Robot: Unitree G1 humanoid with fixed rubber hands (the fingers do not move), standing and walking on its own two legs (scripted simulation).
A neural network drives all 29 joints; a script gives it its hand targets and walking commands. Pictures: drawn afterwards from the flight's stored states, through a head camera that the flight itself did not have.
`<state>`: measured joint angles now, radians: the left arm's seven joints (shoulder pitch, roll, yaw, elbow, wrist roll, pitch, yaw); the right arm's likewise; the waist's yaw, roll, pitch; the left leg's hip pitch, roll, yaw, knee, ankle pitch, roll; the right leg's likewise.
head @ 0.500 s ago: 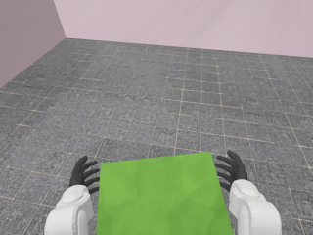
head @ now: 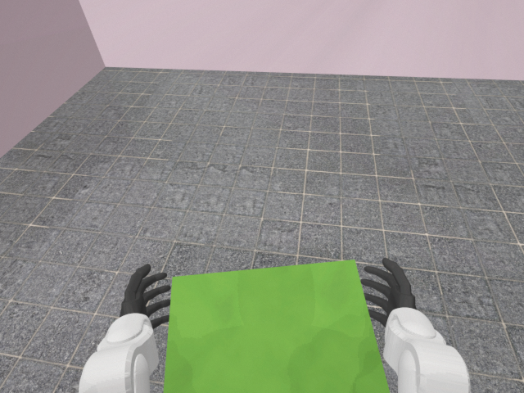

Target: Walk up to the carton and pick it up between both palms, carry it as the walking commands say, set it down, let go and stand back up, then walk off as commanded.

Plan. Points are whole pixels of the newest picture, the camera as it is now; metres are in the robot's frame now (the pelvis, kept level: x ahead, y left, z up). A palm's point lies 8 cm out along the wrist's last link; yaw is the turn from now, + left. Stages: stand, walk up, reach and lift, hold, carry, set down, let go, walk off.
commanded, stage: carry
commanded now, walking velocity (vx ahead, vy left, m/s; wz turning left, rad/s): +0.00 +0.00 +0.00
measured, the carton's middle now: (270, 341) +0.23 -0.01 -0.03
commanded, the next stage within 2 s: none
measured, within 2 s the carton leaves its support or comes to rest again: neither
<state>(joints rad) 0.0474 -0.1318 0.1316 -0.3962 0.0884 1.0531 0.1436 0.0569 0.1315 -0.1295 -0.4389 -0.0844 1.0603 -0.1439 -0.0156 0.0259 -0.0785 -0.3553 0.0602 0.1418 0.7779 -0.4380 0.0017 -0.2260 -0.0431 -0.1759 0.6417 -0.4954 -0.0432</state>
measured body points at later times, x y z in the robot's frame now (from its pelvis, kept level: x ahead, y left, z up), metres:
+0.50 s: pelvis +0.12 -0.03 -0.02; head +0.13 -0.04 +0.43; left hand +0.38 +0.14 +0.02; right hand +0.37 -0.22 +0.02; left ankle +0.12 +0.08 -0.72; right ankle -0.05 -0.07 -0.68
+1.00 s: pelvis +0.29 -0.08 -0.02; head +0.31 -0.13 +0.43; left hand +0.55 +0.08 +0.04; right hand +0.53 -0.28 +0.02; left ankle +0.19 +0.04 -0.72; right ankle +0.31 -0.18 -0.72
